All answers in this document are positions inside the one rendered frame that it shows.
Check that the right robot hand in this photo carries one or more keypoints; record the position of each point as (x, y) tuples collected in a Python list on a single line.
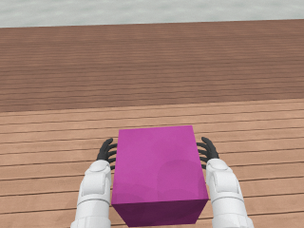
[(210, 152)]

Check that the carton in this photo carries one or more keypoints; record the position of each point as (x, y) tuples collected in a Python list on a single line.
[(158, 178)]

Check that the left robot forearm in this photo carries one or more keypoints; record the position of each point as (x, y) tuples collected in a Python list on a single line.
[(94, 197)]

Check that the right robot forearm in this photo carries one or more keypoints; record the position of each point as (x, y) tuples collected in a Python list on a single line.
[(226, 197)]

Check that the left robot hand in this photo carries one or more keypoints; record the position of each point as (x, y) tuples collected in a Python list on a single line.
[(104, 154)]

